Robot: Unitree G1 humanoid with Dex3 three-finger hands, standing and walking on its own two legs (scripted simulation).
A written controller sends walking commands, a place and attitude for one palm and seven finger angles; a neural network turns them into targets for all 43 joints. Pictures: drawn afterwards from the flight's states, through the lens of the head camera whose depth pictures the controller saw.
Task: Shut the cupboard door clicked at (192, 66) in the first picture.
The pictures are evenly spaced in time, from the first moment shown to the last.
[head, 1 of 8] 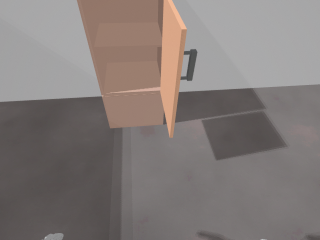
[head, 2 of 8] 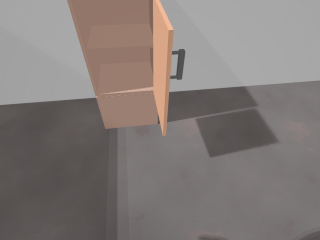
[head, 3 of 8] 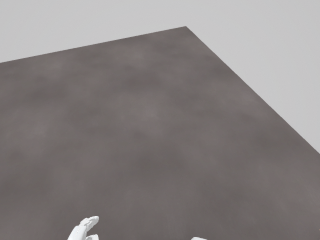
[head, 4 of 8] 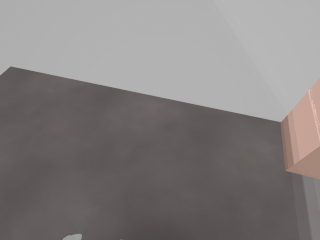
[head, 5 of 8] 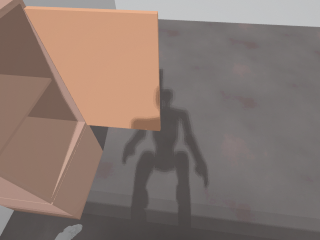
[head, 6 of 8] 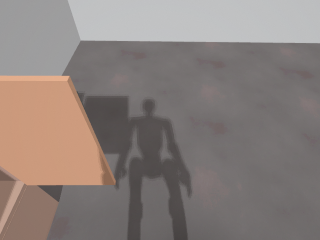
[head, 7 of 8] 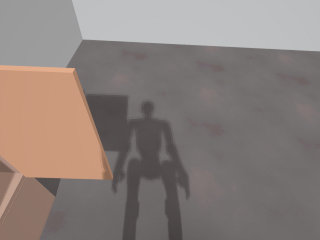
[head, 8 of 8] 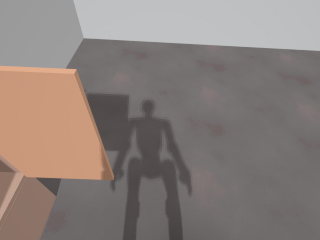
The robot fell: no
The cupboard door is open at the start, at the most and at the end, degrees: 91 91 91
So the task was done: no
